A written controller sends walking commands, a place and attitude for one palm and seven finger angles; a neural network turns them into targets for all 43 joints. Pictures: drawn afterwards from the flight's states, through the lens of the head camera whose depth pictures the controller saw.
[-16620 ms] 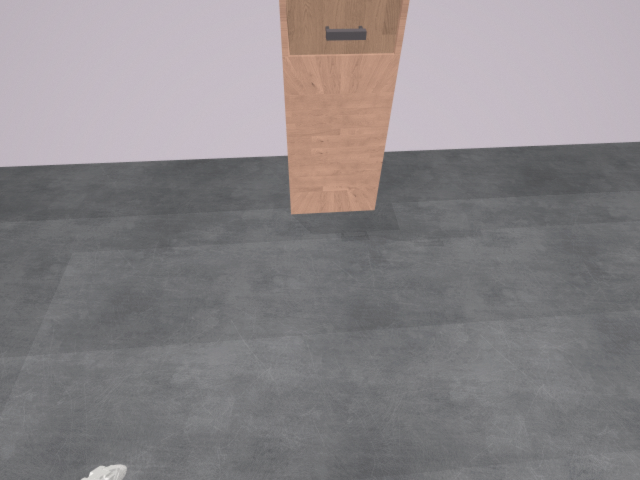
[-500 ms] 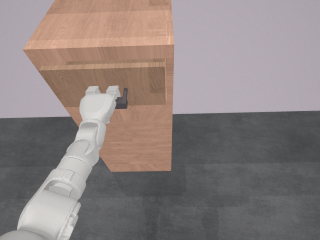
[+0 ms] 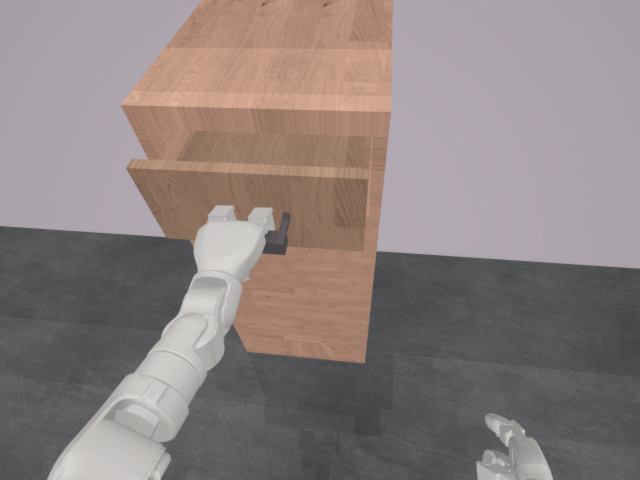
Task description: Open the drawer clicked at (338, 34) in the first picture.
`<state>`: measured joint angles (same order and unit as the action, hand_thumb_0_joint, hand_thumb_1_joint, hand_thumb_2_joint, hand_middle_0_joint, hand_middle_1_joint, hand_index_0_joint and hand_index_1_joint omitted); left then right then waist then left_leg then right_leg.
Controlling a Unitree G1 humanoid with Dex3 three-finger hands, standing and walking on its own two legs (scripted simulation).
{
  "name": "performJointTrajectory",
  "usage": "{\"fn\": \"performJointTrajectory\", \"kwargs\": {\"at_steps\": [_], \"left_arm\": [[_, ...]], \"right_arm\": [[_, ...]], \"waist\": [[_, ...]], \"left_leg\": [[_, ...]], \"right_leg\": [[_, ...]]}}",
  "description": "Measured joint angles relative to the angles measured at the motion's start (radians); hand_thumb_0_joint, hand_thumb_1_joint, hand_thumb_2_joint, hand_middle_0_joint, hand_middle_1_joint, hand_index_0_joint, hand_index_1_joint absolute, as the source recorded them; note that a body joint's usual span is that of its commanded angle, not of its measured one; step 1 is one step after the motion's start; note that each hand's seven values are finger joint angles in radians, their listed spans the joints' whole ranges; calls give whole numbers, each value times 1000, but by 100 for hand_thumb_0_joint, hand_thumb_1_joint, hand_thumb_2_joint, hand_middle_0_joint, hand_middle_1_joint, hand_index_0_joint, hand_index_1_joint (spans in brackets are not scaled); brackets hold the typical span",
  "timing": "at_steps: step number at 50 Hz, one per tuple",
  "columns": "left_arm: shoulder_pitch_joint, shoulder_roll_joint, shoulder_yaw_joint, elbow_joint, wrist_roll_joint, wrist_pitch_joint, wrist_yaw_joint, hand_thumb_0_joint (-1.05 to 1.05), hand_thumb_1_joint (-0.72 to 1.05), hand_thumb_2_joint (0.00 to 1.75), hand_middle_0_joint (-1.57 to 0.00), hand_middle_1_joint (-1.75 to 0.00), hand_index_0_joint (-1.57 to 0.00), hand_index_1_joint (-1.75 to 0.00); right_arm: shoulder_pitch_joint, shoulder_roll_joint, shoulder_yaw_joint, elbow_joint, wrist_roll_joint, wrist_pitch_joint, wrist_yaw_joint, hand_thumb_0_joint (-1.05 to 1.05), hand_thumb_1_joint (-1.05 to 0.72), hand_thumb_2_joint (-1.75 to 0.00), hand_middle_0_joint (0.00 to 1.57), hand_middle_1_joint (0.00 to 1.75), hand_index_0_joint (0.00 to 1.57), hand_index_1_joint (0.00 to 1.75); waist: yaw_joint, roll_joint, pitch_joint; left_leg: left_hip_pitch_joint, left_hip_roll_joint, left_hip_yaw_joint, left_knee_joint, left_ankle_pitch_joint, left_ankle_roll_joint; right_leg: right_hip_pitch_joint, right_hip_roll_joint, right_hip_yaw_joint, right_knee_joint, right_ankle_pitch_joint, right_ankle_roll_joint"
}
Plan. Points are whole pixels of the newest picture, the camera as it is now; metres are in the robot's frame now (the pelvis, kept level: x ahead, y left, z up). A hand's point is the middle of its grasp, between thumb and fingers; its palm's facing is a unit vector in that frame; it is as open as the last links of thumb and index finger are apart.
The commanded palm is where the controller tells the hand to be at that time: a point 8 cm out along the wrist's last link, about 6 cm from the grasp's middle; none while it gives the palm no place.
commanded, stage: pull the drawer open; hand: left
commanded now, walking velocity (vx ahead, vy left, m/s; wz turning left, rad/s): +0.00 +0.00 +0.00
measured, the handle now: (248, 228) +0.45 +0.14 +0.04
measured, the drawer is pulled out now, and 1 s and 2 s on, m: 0.08 0.27 0.30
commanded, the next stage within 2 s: open the thumb to release the handle in 1.34 s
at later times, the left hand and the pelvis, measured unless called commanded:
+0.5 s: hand (227, 324) +0.30 +0.15 +0.02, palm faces +0.04 -0.12 -0.99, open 5.9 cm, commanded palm +0.26 +0.15 +0.07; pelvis +0.01 +0.00 +0.00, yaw -2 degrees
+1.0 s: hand (205, 403) +0.20 +0.15 +0.02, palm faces +0.03 -0.17 -0.99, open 6.0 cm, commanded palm +0.15 +0.16 +0.07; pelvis +0.00 -0.01 +0.00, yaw -2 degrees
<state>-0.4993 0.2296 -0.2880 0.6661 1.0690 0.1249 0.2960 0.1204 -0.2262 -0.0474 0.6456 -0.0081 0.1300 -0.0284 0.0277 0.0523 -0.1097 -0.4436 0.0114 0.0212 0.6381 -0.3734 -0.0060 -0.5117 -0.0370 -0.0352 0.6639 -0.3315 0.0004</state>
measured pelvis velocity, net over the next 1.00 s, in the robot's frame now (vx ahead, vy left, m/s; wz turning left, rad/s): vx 0.00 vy -0.01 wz -0.04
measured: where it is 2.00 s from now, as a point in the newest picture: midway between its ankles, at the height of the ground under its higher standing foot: outside the picture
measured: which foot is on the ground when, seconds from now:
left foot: down 0.00-1.00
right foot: down 0.00-1.00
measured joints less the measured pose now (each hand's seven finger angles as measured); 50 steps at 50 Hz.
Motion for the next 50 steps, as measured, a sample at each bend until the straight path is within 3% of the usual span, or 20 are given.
{"fn": "performJointTrajectory", "kwargs": {"at_steps": [8, 17, 26, 38, 50], "left_arm": [[39, 18, 53, -36, 9, -41, 5, 2, 70, 77, -32, -135, -39, -134], [349, 37, 90, -380, -11, -9, 18, 4, 71, 76, -26, -135, -38, -131], [558, 35, 34, -580, 11, 12, 40, 5, 70, 78, -26, -135, -39, -132], [702, 34, 19, -690, 29, -32, 21, 6, 68, 78, -27, -135, -40, -133], [904, 60, 62, -849, 29, -83, 36, 7, 68, 76, -27, -135, -40, -133]], "right_arm": [[60, 8, -4, -6, -7, -4, 17, 1, -90, -90, 20, 30, 21, 30], [127, -19, -21, 1, -2, 8, 59, 1, -90, -90, 20, 30, 20, 30], [59, -24, -15, 1, -9, -4, 65, 1, -90, -90, 20, 30, 20, 30], [-73, 19, 32, -67, -24, -40, 74, 1, -90, -90, 20, 30, 20, 30], [-39, 31, 57, -81, -39, -45, 96, 1, -90, -90, 20, 30, 20, 30]], "waist": [[-11, 0, -4], [-27, 15, 6], [9, 18, 17], [62, 8, 21], [66, 1, 29]], "left_leg": [[-18, 8, 8, 12, -1, -4], [25, 16, 37, -15, -7, -4], [61, 15, 34, -8, -19, -4], [92, 13, 21, 12, -25, -12], [82, 26, 30, 42, -37, -20]], "right_leg": [[-24, 8, 8, 13, 2, -6], [2, 20, 37, -4, 3, -3], [39, 18, 34, 6, -12, -2], [70, 15, 22, 35, -28, -10], [53, 29, 31, 66, -35, -17]]}}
